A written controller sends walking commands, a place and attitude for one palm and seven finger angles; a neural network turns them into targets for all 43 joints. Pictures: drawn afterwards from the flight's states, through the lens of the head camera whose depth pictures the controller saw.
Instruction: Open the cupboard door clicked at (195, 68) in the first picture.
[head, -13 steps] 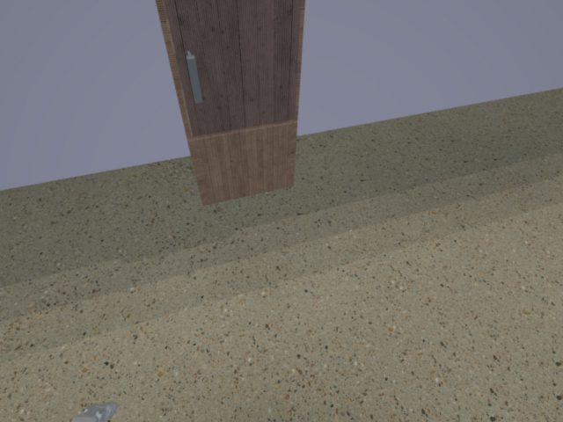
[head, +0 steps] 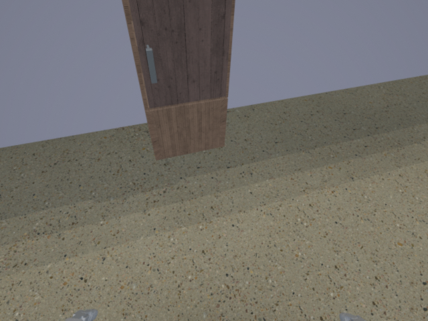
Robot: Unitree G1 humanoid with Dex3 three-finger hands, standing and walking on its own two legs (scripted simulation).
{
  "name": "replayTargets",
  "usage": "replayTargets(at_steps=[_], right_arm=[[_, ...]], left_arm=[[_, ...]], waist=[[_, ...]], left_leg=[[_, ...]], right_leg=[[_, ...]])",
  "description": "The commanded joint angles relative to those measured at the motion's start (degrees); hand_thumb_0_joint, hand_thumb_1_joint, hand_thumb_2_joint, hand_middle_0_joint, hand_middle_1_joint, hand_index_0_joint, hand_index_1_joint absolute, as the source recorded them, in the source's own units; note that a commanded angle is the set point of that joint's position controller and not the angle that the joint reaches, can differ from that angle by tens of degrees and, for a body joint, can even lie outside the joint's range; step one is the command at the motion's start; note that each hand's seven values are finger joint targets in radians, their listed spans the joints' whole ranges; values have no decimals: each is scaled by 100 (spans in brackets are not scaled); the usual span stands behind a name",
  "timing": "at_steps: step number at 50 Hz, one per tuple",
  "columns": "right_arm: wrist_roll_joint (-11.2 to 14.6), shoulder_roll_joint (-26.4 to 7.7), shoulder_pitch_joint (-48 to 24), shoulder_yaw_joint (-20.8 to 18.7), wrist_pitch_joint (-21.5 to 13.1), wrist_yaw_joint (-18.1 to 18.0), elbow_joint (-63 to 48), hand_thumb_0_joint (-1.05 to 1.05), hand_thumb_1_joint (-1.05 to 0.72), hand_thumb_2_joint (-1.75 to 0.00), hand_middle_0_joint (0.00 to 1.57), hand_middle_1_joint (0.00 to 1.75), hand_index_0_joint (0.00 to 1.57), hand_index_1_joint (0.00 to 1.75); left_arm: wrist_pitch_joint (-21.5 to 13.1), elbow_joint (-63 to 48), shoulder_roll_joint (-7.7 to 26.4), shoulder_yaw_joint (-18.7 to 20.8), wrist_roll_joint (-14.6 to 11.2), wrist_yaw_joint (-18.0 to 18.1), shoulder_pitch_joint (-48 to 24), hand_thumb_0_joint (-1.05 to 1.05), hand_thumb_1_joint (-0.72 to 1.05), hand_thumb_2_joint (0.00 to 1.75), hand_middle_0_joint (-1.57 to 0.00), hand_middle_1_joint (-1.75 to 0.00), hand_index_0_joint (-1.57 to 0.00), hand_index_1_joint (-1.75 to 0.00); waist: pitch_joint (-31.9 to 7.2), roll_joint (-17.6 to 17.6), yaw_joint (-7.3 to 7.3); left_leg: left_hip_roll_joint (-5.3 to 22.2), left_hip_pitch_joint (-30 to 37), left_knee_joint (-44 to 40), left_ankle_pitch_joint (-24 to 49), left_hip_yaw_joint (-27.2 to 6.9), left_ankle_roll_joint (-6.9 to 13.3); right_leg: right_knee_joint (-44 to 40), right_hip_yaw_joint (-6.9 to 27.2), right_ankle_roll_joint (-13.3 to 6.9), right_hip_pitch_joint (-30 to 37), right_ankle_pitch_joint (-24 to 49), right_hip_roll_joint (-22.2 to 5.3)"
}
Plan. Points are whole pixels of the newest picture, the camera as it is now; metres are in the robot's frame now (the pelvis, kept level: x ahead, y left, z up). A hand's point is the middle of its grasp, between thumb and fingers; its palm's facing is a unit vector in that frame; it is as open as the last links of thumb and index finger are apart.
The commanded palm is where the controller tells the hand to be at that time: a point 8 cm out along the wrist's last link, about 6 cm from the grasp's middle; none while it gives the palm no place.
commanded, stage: stand and wait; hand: left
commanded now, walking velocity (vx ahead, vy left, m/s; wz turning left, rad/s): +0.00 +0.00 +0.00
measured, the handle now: (151, 64) +1.16 +0.36 -0.09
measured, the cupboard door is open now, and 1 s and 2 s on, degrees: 0 0 0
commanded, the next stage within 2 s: look at it before walking up in 0.56 s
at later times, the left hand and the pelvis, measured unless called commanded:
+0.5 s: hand out of the picture +0.06 +0.24 -0.15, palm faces -0.03 -0.94 -0.33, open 7.3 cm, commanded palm none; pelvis -0.02 -0.01 +0.01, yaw +0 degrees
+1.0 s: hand out of the picture +0.06 +0.23 -0.15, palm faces -0.04 -0.95 -0.32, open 7.3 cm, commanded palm none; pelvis -0.02 -0.01 +0.01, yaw +0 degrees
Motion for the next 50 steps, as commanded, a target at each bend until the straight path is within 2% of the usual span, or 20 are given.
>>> replayTargets(at_steps=[1,9,13,29,36,43,50], right_arm=[[16,-1224,-259,-326,-121,-97,-321,0,-90,-90,20,30,20,30],[34,-1225,-255,-309,-111,-86,-124,0,-90,-90,20,30,20,30],[44,-1249,-209,-298,-113,-82,-16,0,-90,-90,20,30,20,30],[50,-1263,-118,-272,-100,-59,260,0,-90,-90,20,30,20,30],[49,-1265,-119,-269,-116,-56,293,0,-90,-90,20,30,20,30],[54,-1267,-129,-274,-112,-57,303,0,-90,-90,20,30,20,30],[58,-1265,-127,-271,-113,-56,313,0,-90,-90,20,30,20,30]], left_arm=[[-150,-338,1217,302,13,93,-261,0,90,90,-20,-30,-20,-30],[-151,-149,1227,293,13,77,-226,0,90,90,-20,-30,-20,-30],[-166,-56,1245,287,8,76,-205,0,90,90,-20,-30,-20,-30],[-179,150,1270,266,12,67,-218,0,90,90,-20,-30,-20,-30],[-191,163,1253,266,13,67,-196,0,90,90,-20,-30,-20,-30],[-189,161,1242,265,21,69,-223,0,90,90,-20,-30,-20,-30],[-203,181,1252,256,16,71,-195,0,90,90,-20,-30,-20,-30]], waist=[[-389,83,-5],[-280,60,4],[-372,54,-5],[-102,7,-1],[-223,27,5],[-150,97,-3],[-266,31,-2]], left_leg=[[672,129,-473,1806,-438,206],[683,101,-659,1356,-480,197],[698,170,-681,1365,-472,179],[702,64,-898,928,-509,131],[722,160,-894,1084,-497,128],[738,155,-931,1087,-499,122],[745,255,-911,1216,-480,118]], right_leg=[[-433,390,-255,78,1568,-529],[-652,447,-246,54,1199,-547],[-703,475,-252,132,1269,-575],[-981,591,-251,-17,758,-568],[-981,591,-248,38,931,-580],[-988,593,-238,7,978,-556],[-992,601,-243,76,1152,-575]])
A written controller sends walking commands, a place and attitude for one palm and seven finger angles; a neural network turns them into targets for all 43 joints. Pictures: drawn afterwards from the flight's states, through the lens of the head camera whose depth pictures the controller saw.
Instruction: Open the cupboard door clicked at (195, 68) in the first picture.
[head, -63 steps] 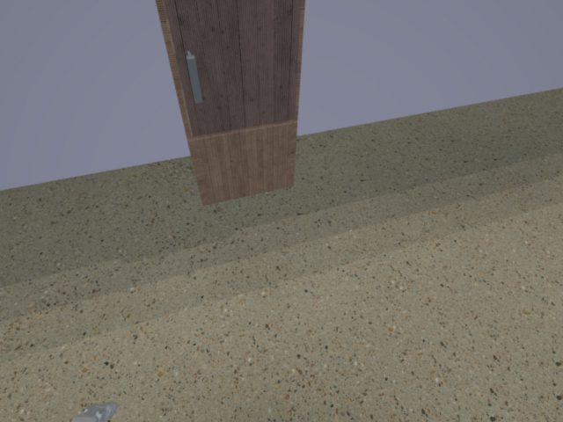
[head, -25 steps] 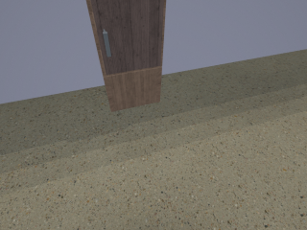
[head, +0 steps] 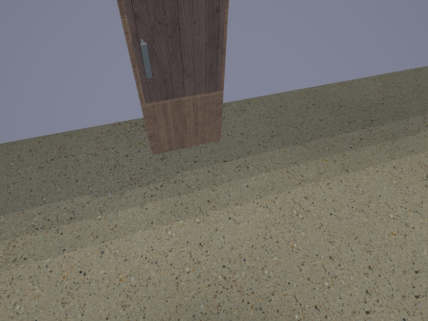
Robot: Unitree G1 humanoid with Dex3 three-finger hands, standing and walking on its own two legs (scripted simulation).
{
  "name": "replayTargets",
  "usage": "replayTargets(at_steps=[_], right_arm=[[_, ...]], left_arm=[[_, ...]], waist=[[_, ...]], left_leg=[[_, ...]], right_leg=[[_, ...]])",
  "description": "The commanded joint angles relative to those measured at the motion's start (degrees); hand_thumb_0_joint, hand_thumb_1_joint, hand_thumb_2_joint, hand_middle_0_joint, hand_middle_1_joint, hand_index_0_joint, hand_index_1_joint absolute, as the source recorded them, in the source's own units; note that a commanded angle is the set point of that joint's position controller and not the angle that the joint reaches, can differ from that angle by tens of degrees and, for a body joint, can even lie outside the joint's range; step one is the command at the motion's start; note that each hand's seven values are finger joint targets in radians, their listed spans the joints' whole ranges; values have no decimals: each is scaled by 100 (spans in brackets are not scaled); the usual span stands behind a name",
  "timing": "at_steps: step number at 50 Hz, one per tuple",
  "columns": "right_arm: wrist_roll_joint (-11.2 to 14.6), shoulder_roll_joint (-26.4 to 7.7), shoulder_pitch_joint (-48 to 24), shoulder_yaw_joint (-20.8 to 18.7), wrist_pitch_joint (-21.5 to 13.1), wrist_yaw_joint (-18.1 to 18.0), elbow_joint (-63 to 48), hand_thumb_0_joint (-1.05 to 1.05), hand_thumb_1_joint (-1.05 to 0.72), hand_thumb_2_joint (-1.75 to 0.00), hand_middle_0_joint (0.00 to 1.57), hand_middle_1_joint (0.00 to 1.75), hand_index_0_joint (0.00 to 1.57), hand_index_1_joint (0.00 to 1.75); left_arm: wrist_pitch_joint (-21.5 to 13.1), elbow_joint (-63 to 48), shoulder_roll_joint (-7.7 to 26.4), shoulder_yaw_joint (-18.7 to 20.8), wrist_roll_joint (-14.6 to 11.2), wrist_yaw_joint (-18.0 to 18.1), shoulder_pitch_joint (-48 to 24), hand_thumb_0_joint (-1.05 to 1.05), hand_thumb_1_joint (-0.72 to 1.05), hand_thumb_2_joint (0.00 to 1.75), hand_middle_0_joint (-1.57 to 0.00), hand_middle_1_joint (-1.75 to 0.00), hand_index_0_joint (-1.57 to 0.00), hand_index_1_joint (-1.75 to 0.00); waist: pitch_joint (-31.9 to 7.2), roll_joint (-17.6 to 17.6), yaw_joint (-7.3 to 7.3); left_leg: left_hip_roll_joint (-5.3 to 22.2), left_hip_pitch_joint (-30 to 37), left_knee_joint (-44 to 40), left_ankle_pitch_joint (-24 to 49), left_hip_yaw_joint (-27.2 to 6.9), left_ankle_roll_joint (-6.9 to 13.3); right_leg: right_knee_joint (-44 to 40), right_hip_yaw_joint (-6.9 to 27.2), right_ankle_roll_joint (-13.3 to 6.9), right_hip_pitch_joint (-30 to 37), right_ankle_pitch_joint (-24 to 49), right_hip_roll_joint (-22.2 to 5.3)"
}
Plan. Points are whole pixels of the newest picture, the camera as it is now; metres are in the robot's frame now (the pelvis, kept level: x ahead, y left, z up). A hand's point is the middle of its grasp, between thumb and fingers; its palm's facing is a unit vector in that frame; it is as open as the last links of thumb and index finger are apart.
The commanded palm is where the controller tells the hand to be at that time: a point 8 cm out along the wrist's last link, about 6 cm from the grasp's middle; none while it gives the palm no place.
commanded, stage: look at it before walking up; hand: left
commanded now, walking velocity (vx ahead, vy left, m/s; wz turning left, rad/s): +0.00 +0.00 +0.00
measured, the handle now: (145, 58) +1.17 +0.38 -0.10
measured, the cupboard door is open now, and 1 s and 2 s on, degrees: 0 0 0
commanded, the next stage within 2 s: walk to a spot facing it in 0.18 s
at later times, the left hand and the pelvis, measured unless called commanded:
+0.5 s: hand out of the picture +0.06 +0.22 -0.18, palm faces -0.06 -0.97 -0.25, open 7.3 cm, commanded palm none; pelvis +0.03 +0.00 -0.01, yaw -4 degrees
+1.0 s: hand out of the picture +0.13 +0.13 -0.18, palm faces -0.10 -0.99 -0.13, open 7.3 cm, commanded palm none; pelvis +0.20 -0.03 -0.01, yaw -11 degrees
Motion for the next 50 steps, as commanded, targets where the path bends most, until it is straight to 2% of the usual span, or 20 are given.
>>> replayTargets(at_steps=[1,14,16,19,21,23,25,27,29,30,31,32,33,34,35,37,38,42,47,50], right_arm=[[12,-1182,-273,-249,-118,-83,-372,0,-90,-90,20,30,20,30],[21,-1190,-291,-242,-122,-87,-355,0,-90,-90,20,30,20,30],[-31,-471,69,-81,-20,-62,-195,0,-90,-90,20,30,20,30],[-83,-534,272,-155,59,-34,-223,0,-90,-90,20,30,20,30],[-92,-650,397,-221,52,-34,-304,0,-90,-90,20,30,20,30],[-85,-770,656,-317,21,-48,-337,0,-90,-90,20,30,20,30],[-63,-897,970,-425,-71,-84,-346,0,-90,-90,20,30,20,30],[-65,-761,1208,-450,-150,-89,-329,0,-90,-90,20,30,20,30],[-86,-587,1025,-432,-175,-101,-364,0,-90,-90,20,30,20,30],[-79,-500,849,-412,-175,-104,-398,0,-90,-90,20,30,20,30],[-54,-307,744,-371,-186,-84,-440,0,-90,-90,20,30,20,30],[14,167,518,-266,-227,-36,-721,0,-90,-90,20,30,20,30],[-31,77,54,-266,-273,-15,-953,0,-90,-90,20,30,20,30],[-24,2,157,-325,-304,-17,-854,0,-90,-90,20,30,20,30],[-31,126,30,-327,-310,-2,-794,0,-90,-90,20,30,20,30],[-62,306,176,-346,-253,28,-655,0,-90,-90,20,30,20,30],[-82,412,260,-338,-214,44,-607,0,-90,-90,20,30,20,30],[-55,608,381,-379,-97,113,-615,0,-90,-90,20,30,20,30],[-24,735,-301,-353,-163,176,-920,0,-90,-90,20,30,20,30],[-3,774,-481,-329,-228,181,-1037,0,-90,-90,20,30,20,30]], left_arm=[[-150,-367,1200,233,7,89,-228,0,90,90,-20,-30,-20,-30],[-147,-337,1210,233,11,96,-235,0,90,90,-20,-30,-20,-30],[-27,-162,502,89,7,112,200,0,90,90,-20,-30,-20,-30],[81,-226,545,156,64,18,382,0,90,90,-20,-30,-20,-30],[93,-347,520,216,81,-41,448,0,90,90,-20,-30,-20,-30],[61,-485,365,251,90,-83,506,0,90,90,-20,-30,-20,-30],[-13,-653,83,259,72,-118,431,0,90,90,-20,-30,-20,-30],[-84,-823,19,291,70,-143,215,0,90,90,-20,-30,-20,-30],[-153,-732,-160,332,61,-166,564,0,90,90,-20,-30,-20,-30],[-175,-539,-211,353,77,-171,1098,0,90,90,-20,-30,-20,-30],[-219,-273,-42,423,98,-146,1870,0,90,90,-20,-30,-20,-30],[-296,-31,648,587,132,-29,2690,0,90,90,-20,-30,-20,-30],[-304,79,676,557,15,57,3114,0,90,90,-20,-30,-20,-30],[-343,52,509,518,9,96,2835,0,90,90,-20,-30,-20,-30],[-361,15,298,484,26,97,2608,0,90,90,-20,-30,-20,-30],[-374,-95,0,403,58,131,2187,0,90,90,-20,-30,-20,-30],[-401,-99,-117,369,73,133,2187,0,90,90,-20,-30,-20,-30],[-478,23,-270,313,74,153,2218,0,90,90,-20,-30,-20,-30],[-502,201,-396,310,87,222,2446,0,90,90,-20,-30,-20,-30],[-477,237,-342,342,87,240,2366,0,90,90,-20,-30,-20,-30]], waist=[[-453,19,25],[-430,39,37],[-496,32,36],[138,32,46],[439,187,14],[615,555,-62],[592,1062,-157],[528,962,-244],[378,843,-15],[183,673,250],[-108,-25,589],[-284,-2118,842],[-187,-1718,949],[-24,-1243,738],[229,-915,676],[466,-162,373],[475,-70,284],[520,-455,68],[661,-598,236],[743,-640,227]], left_leg=[[643,128,-327,794,-481,210],[663,145,-392,964,-497,209],[617,205,-234,192,-285,91],[612,-269,-296,-1727,-280,157],[742,-414,-385,-2329,-432,261],[1146,-236,-658,-2743,-886,520],[1843,338,-1000,-2188,-1460,952],[2034,703,-854,-986,-1338,1143],[1860,333,-303,40,-592,908],[1536,-181,376,129,-76,649],[1053,-1020,1658,-13,479,360],[301,-2748,3404,-1481,1099,15],[253,-3242,4163,-2109,578,46],[496,-3289,4395,-1621,238,112],[608,-3344,4579,-1372,264,83],[768,-3183,4523,-923,206,11],[742,-3084,4426,-713,293,-43],[716,-3058,3995,-11,467,-167],[631,-3092,2800,303,680,-99],[457,-2311,1967,289,801,58]], right_leg=[[-421,588,-171,-27,740,-692],[-413,531,-146,86,916,-687],[-389,576,-82,-30,24,-621],[-370,752,-191,-664,-1729,-433],[-67,729,-244,-1064,-2028,-255],[709,416,-221,-1579,-1838,22],[1847,-173,-116,-2182,-1347,100],[2125,-103,-93,-2511,-1669,-183],[1527,-295,-95,-1657,-1454,-276],[883,-483,-123,-638,-870,-159],[274,-158,-228,628,-434,-228],[-605,2247,-737,1668,-425,-1669],[-953,3266,-1085,1664,270,-2165],[-819,2894,-1254,1509,437,-2042],[-846,2739,-1315,1139,601,-1959],[-906,2126,-1264,614,583,-1796],[-958,1826,-1169,481,869,-1643],[-1147,1038,-980,266,1294,-1255],[-1111,721,-902,650,2017,-1126],[-978,606,-814,471,2569,-1135]])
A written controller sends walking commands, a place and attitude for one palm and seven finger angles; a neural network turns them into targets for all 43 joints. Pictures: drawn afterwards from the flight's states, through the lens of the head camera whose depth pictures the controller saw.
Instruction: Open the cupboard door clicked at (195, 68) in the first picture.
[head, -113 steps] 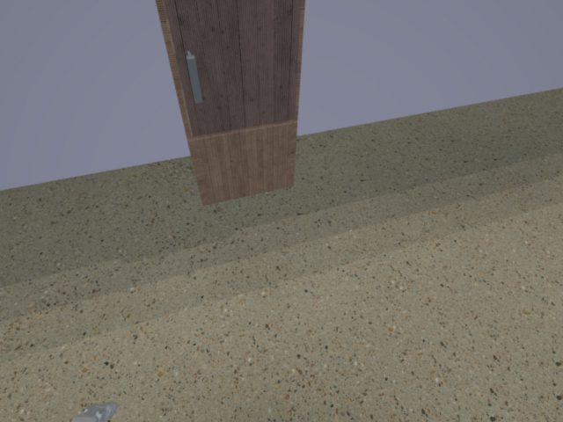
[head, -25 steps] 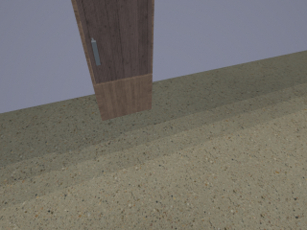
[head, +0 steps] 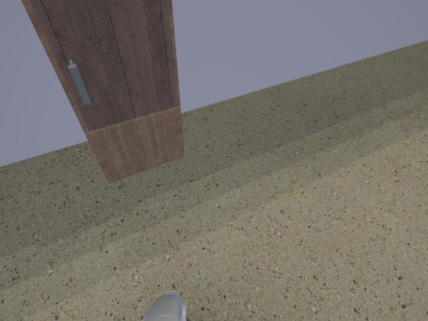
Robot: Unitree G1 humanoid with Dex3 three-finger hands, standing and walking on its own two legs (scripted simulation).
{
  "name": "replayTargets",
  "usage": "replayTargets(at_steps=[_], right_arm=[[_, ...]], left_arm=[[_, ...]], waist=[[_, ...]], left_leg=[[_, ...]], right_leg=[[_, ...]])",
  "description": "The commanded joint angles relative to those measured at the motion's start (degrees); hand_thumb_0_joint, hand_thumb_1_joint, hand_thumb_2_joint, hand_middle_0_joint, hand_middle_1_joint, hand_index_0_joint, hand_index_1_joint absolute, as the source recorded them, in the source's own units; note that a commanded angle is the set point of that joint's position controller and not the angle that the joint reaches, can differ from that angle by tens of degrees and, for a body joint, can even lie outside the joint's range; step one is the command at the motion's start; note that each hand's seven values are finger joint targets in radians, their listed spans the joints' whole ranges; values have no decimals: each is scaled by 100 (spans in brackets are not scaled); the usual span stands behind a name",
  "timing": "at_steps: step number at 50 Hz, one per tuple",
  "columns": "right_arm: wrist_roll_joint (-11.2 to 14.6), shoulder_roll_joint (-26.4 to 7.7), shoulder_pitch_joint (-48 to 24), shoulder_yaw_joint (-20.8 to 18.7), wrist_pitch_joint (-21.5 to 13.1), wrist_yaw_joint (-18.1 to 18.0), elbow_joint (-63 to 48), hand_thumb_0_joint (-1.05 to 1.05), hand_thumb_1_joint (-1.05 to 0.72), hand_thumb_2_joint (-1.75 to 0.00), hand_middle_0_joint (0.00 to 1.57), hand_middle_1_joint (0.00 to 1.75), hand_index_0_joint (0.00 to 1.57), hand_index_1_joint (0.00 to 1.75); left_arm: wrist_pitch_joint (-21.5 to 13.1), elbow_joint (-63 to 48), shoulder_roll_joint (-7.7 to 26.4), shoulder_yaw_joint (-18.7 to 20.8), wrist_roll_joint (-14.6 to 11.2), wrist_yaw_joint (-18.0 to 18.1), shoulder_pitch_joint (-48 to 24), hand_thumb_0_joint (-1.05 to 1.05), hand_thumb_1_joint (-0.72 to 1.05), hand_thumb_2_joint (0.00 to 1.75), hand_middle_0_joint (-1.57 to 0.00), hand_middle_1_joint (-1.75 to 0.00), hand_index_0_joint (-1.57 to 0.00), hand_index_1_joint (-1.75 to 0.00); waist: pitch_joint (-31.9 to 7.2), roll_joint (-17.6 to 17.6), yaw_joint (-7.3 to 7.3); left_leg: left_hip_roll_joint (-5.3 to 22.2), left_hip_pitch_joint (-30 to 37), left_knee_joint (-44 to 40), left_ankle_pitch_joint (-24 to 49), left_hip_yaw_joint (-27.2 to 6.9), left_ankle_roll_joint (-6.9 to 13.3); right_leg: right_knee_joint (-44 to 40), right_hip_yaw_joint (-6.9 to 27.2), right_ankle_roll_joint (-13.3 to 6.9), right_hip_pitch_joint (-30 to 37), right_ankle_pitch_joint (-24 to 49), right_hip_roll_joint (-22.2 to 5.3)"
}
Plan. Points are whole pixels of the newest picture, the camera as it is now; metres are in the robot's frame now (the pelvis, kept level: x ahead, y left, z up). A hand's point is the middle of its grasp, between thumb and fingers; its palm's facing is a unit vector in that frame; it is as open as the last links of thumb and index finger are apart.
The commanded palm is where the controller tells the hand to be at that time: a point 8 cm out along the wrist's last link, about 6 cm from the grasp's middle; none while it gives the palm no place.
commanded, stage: walk to a spot facing it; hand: left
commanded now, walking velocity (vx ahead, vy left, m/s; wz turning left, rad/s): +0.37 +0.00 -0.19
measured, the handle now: (79, 82) +0.87 +0.59 -0.09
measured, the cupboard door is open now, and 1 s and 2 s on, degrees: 0 0 0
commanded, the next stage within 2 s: turn to face it in 0.60 s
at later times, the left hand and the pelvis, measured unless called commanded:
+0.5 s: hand (129, 243) +0.31 +0.24 -0.17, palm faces -0.14 -0.98 -0.15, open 7.3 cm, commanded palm none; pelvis +0.20 +0.07 +0.01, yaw -12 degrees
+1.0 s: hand (175, 195) +0.46 +0.15 -0.17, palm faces -0.27 -0.95 -0.18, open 7.2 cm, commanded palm none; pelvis +0.31 +0.02 +0.00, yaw -16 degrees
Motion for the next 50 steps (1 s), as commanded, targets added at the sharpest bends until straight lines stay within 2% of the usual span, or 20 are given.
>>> replayTargets(at_steps=[1,3,4,5,6,7,8,10,14,22,29,33,35,36,37,38,39,40,45,50], right_arm=[[33,-234,-493,-58,-202,-5,-540,0,-90,-90,20,30,20,30],[-17,-439,787,-144,-258,-103,-178,0,-90,-90,20,30,20,30],[-53,-756,1692,-218,-275,-162,98,0,-90,-90,20,30,20,30],[-146,-1362,2306,-362,-293,-226,212,0,-90,-90,20,30,20,30],[-86,-1630,2510,-391,-265,-238,247,0,-90,-90,20,30,20,30],[-7,-1438,1878,-344,-201,-239,84,0,-90,-90,20,30,20,30],[-16,-1063,1387,-278,-241,-258,2,0,-90,-90,20,30,20,30],[-31,-477,900,-107,-333,-274,-128,0,-90,-90,20,30,20,30],[-17,-257,934,-123,-467,-315,-132,0,-90,-90,20,30,20,30],[40,-542,1445,-91,-404,-384,-56,0,-90,-90,20,30,20,30],[-53,-595,1881,-115,-224,-412,81,0,-90,-90,20,30,20,30],[-65,-716,1867,-195,-118,-401,43,0,-90,-90,20,30,20,30],[-39,-849,1765,-241,-98,-379,-22,0,-90,-90,20,30,20,30],[2,-852,1766,-222,-99,-352,-34,0,-90,-90,20,30,20,30],[75,-706,1801,-185,-83,-306,-70,0,-90,-90,20,30,20,30],[137,-263,1773,-80,-83,-307,-243,0,-90,-90,20,30,20,30],[151,-275,1412,-35,-37,-370,-315,0,-90,-90,20,30,20,30],[136,-111,1199,-20,9,-360,-293,0,-90,-90,20,30,20,30],[43,5,1476,-15,286,-304,51,0,-90,-90,20,30,20,30],[27,-87,974,-57,309,-197,-241,0,-90,-90,20,30,20,30]], left_arm=[[-86,-113,1048,234,10,110,265,0,90,90,-20,-30,-20,-30],[-89,-163,1146,285,6,109,19,0,90,90,-20,-30,-20,-30],[-93,-202,1076,294,-31,85,20,0,90,90,-20,-30,-20,-30],[-57,-255,758,309,-105,25,451,0,90,90,-20,-30,-20,-30],[-74,-411,585,243,-115,-9,425,0,90,90,-20,-30,-20,-30],[-28,-517,739,250,-75,4,95,0,90,90,-20,-30,-20,-30],[23,-532,638,247,-41,-11,-254,0,90,90,-20,-30,-20,-30],[146,-558,526,311,45,-118,-491,0,90,90,-20,-30,-20,-30],[426,-627,323,381,96,-170,-260,0,90,90,-20,-30,-20,-30],[589,-1161,571,462,50,-242,-1359,0,90,90,-20,-30,-20,-30],[605,-1515,532,400,30,-243,-2325,0,90,90,-20,-30,-20,-30],[554,-1632,607,395,32,-203,-2366,0,90,90,-20,-30,-20,-30],[460,-1571,702,416,55,-169,-1949,0,90,90,-20,-30,-20,-30],[377,-1450,795,419,82,-134,-1497,0,90,90,-20,-30,-20,-30],[274,-1247,1081,468,126,-66,-879,0,90,90,-20,-30,-20,-30],[181,-1052,1620,571,81,26,-318,0,90,90,-20,-30,-20,-30],[191,-981,1635,493,-59,83,-314,0,90,90,-20,-30,-20,-30],[199,-1011,1419,405,-46,131,-757,0,90,90,-20,-30,-20,-30],[198,-1162,1010,241,-8,156,-1860,0,90,90,-20,-30,-20,-30],[336,-1216,1252,399,33,140,-1791,0,90,90,-20,-30,-20,-30]], waist=[[702,-731,-44],[63,-635,-630],[-531,-265,-954],[-1399,1125,-973],[-1518,1877,-846],[-902,1137,-642],[-294,925,-523],[505,403,-195],[237,308,104],[265,445,-101],[368,532,-456],[156,723,-426],[-272,765,-219],[-571,654,-19],[-1077,-40,238],[-1794,-1302,342],[-2036,-886,363],[-1380,-479,199],[-161,-445,-428],[-10,-829,-222]], left_leg=[[-257,773,-935,-14,262,199],[-504,2254,-1493,143,298,337],[-293,3495,-1660,260,-10,415],[1147,4820,-2066,-8,-1912,826],[2161,4799,-3224,-342,-3573,1226],[2183,3808,-3649,-1559,-3541,1327],[1962,3052,-3885,-1993,-3023,1094],[1555,1780,-3988,-1468,-1808,762],[1178,1565,-3930,-185,-334,591],[1179,2814,-3451,2610,443,550],[1328,3536,-2950,3436,833,774],[1517,3903,-2390,4375,1026,796],[1501,3973,-1603,5052,1103,688],[1342,3659,-906,4877,1153,534],[1067,2517,416,3556,1207,285],[-34,611,2066,-1964,1062,-126],[-163,655,2591,-2724,-52,-71],[-36,498,2601,-2337,-370,-39],[19,1190,1350,-1606,-401,-136],[-76,1175,173,-1522,-14,-165]], right_leg=[[-145,634,-621,-907,3830,-1437],[1204,369,-481,-1053,4534,-1263],[2395,278,-346,-1530,3913,-1024],[4166,-221,-117,-2648,1403,-279],[5829,-11,-95,-3442,-1112,128],[6276,285,-197,-3582,-966,-314],[6417,258,-156,-3815,-397,-510],[6160,228,-70,-3632,263,-837],[5808,112,143,-3587,911,-916],[4760,-222,452,-4511,1422,-936],[3407,-667,376,-4289,822,-755],[2768,-871,188,-3833,258,-523],[2258,-954,44,-3071,198,-304],[1610,-933,1,-2210,750,-267],[1133,-336,-210,-667,2646,-836],[1374,1949,-1055,1002,6471,-2654],[1312,1618,-1540,755,7329,-2819],[1128,1002,-1425,215,6490,-2601],[364,-270,-729,-1996,4172,-2072],[474,-584,-647,-1842,2868,-2124]])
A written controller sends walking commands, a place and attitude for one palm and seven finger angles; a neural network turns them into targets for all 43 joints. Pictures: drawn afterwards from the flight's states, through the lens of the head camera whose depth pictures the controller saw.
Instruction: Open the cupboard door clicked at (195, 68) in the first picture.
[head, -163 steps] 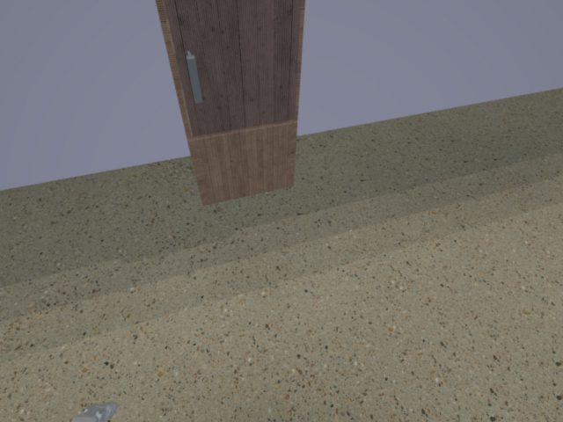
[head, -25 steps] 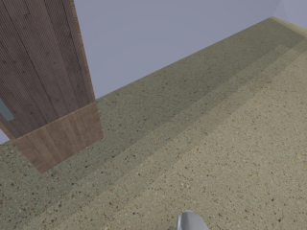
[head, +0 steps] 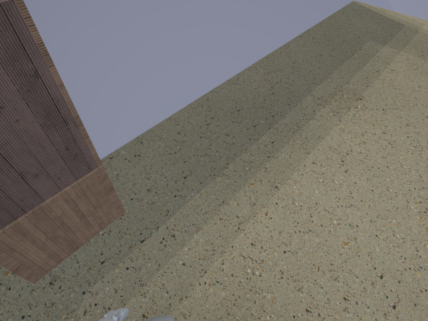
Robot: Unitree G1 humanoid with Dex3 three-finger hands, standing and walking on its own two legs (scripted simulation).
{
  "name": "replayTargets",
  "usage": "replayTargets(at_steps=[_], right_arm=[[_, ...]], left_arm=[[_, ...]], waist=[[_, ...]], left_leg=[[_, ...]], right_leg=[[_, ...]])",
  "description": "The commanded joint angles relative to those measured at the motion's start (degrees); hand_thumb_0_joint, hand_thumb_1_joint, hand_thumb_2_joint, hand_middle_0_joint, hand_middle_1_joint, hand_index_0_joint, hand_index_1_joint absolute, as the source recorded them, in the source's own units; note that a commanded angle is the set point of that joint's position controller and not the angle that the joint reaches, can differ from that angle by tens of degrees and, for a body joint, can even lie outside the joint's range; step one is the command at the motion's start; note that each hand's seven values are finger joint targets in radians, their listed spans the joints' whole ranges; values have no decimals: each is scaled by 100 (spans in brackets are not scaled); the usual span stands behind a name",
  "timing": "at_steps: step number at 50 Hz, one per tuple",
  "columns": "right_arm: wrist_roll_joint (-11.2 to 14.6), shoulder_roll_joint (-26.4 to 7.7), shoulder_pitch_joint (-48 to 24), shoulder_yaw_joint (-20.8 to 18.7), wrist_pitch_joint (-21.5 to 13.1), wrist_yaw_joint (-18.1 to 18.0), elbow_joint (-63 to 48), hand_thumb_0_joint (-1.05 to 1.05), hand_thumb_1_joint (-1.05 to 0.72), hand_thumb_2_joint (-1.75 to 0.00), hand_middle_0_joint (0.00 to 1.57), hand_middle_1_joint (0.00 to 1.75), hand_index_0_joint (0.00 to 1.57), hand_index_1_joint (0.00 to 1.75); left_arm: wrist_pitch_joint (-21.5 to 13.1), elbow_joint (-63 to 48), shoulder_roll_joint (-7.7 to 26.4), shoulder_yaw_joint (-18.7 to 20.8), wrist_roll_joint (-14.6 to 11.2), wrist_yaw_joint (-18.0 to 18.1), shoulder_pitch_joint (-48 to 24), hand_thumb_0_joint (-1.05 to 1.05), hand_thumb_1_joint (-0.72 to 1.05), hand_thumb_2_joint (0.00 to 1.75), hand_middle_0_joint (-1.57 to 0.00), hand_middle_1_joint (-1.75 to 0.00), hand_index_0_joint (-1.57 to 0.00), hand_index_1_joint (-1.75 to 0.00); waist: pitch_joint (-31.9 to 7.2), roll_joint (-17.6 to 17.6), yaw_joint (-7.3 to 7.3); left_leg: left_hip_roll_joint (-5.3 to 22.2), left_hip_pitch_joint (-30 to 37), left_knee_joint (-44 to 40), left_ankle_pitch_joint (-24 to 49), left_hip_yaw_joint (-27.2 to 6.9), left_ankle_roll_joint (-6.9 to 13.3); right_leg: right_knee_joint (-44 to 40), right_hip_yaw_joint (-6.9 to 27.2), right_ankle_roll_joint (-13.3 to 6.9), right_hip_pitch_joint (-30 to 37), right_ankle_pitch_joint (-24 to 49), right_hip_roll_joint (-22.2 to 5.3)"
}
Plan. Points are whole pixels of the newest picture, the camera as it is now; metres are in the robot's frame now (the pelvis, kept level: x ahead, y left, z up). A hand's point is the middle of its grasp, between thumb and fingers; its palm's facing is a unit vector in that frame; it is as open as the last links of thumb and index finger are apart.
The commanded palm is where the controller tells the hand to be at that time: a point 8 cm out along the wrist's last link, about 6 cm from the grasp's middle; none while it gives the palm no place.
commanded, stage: turn to face it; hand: left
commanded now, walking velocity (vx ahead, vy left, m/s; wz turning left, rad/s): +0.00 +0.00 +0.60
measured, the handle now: out of the picture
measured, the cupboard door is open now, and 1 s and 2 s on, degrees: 0 0 0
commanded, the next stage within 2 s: take the last steps up to it in 1.36 s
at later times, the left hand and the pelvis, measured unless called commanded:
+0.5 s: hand out of the picture +0.05 +0.25 -0.15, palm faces +0.30 -0.91 -0.27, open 7.3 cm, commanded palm none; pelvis +0.01 +0.01 +0.01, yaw +16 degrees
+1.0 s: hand out of the picture -0.09 +0.16 -0.16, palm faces +0.59 -0.77 -0.25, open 7.3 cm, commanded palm none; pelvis -0.01 -0.03 +0.00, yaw +36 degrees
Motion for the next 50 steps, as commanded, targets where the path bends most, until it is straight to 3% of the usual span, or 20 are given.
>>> replayTargets(at_steps=[1,4,5,6,7,8,10,14,22,27,28,29,30,31,32,34,36,45,48,50], right_arm=[[8,-271,172,-74,-11,110,-344,0,-90,-90,20,30,20,30],[-31,-498,366,-136,-58,152,-455,0,-90,-90,20,30,20,30],[-53,-742,672,-206,-93,165,-425,0,-90,-90,20,30,20,30],[-103,-1353,855,-336,-152,144,-500,0,-90,-90,20,30,20,30],[-73,-1669,1019,-384,-138,114,-520,0,-90,-90,20,30,20,30],[-93,-1629,909,-384,-138,79,-535,0,-90,-90,20,30,20,30],[-90,-1413,314,-323,-168,14,-727,0,-90,-90,20,30,20,30],[-57,-1402,-23,-304,-208,8,-891,0,-90,-90,20,30,20,30],[-68,-1572,77,-429,-82,85,-911,0,-90,-90,20,30,20,30],[-49,-1637,-402,-493,5,130,-1096,0,-90,-90,20,30,20,30],[-25,-1558,-518,-488,19,142,-1158,0,-90,-90,20,30,20,30],[23,-1244,-479,-458,48,173,-1230,0,-90,-90,20,30,20,30],[14,-864,-492,-395,47,174,-1384,0,-90,-90,20,30,20,30],[-65,-1249,-615,-463,62,180,-1380,0,-90,-90,20,30,20,30],[-68,-1275,-493,-495,126,222,-1313,0,-90,-90,20,30,20,30],[-91,-1172,-349,-468,192,284,-1050,0,-90,-90,20,30,20,30],[-67,-1088,-265,-422,174,312,-1014,0,-90,-90,20,30,20,30],[0,-944,-1140,-251,151,307,-1193,0,-90,-90,20,30,20,30],[30,-904,-1009,-208,72,278,-1185,0,-90,-90,20,30,20,30],[18,-992,-646,-212,14,256,-1089,0,-90,-90,20,30,20,30]], left_arm=[[24,-256,1027,278,50,40,366,0,90,90,-20,-30,-20,-30],[89,-332,1121,339,8,18,287,0,90,90,-20,-30,-20,-30],[124,-392,1038,330,-40,1,298,0,90,90,-20,-30,-20,-30],[160,-576,715,304,-94,-36,377,0,90,90,-20,-30,-20,-30],[184,-827,673,213,-55,-30,14,0,90,90,-20,-30,-20,-30],[203,-858,756,258,-17,-23,-129,0,90,90,-20,-30,-20,-30],[211,-760,798,326,-4,-62,-224,0,90,90,-20,-30,-20,-30],[216,-610,818,316,-46,-107,163,0,90,90,-20,-30,-20,-30],[227,-847,855,287,-67,-64,-87,0,90,90,-20,-30,-20,-30],[165,-762,959,292,-115,-33,557,0,90,90,-20,-30,-20,-30],[130,-717,1027,327,-114,-16,848,0,90,90,-20,-30,-20,-30],[86,-720,1406,407,-32,19,1034,0,90,90,-20,-30,-20,-30],[71,-841,1973,479,65,45,932,0,90,90,-20,-30,-20,-30],[107,-950,1886,410,-1,61,644,0,90,90,-20,-30,-20,-30],[81,-1053,1596,391,5,80,203,0,90,90,-20,-30,-20,-30],[58,-1113,1339,281,-15,27,-190,0,90,90,-20,-30,-20,-30],[6,-1057,1212,233,-7,14,41,0,90,90,-20,-30,-20,-30],[53,-690,1587,317,64,-2,979,0,90,90,-20,-30,-20,-30],[83,-637,1677,372,77,-9,974,0,90,90,-20,-30,-20,-30],[108,-596,1678,384,30,-30,856,0,90,90,-20,-30,-20,-30]], waist=[[-109,-907,323],[-353,-649,176],[-569,52,14],[-576,1822,-55],[-561,2027,-174],[-565,1264,-136],[-307,1062,41],[-713,597,204],[-667,863,19],[-722,1002,302],[-779,801,467],[-782,-231,550],[-498,-2050,596],[-365,-1471,515],[-217,-1102,260],[152,-1051,54],[41,-1113,108],[-208,-1221,597],[-470,-1347,593],[-662,-1219,382]], left_leg=[[-46,173,-898,110,339,-41],[-135,809,-2224,1110,484,-4],[-10,1384,-2871,2030,172,101],[1253,1826,-3520,3757,-1816,753],[2006,1719,-3854,4777,-2702,1404],[1923,1516,-3929,3765,-2567,1546],[1347,1287,-3953,2980,-2234,1284],[860,1636,-3817,3277,-1484,1125],[755,1631,-3859,2661,-2121,1265],[387,772,-3506,2520,-2302,1030],[191,330,-3259,2064,-2202,830],[-345,-609,-2419,914,-1713,426],[-1163,-1521,-753,-555,-538,-49],[-779,-1134,295,-645,-799,53],[-647,-972,783,-241,-879,79],[-500,-908,1384,369,-566,-37],[-476,-978,1272,557,-354,-144],[-392,-314,-684,-35,160,-172],[-458,249,-1559,-66,339,-61],[-498,953,-2639,735,414,15]], right_leg=[[-897,643,-561,35,2459,-1704],[-32,255,-181,91,2037,-1594],[717,100,71,-221,1443,-1392],[1963,-98,556,-1380,-721,-623],[3102,473,671,-1792,-2336,-309],[3604,949,579,-1788,-2033,-391],[3839,1200,598,-2131,-1190,-448],[3373,1211,716,-1829,-571,-363],[1968,1221,757,-1434,-820,-130],[265,1102,640,-29,-260,136],[-571,1105,604,620,219,39],[-1495,1899,331,1350,-213,-833],[-2048,3671,-298,1192,-453,-2469],[-2034,3414,-538,150,-403,-2687],[-2054,2931,-495,-283,-602,-2384],[-1732,1994,-245,-469,109,-1714],[-1414,1383,-226,43,1089,-1524],[-1013,1025,-467,792,2466,-1946],[-653,902,-423,892,2879,-2024],[-152,565,-124,724,2739,-1874]])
